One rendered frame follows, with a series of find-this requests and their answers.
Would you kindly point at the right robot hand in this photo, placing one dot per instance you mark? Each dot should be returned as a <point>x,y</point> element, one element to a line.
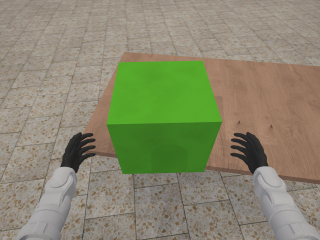
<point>254,152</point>

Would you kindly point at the carton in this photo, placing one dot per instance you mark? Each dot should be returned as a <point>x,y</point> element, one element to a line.
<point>163,117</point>

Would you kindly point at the left robot hand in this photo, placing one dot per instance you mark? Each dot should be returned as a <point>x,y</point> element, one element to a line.
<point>73,157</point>

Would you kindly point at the robot left forearm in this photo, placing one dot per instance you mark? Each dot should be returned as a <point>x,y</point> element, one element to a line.
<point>49,216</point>

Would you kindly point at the table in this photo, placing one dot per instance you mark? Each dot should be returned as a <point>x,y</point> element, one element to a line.
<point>278,103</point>

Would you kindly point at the robot right forearm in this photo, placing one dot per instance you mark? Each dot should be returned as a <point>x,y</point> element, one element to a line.
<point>283,215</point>

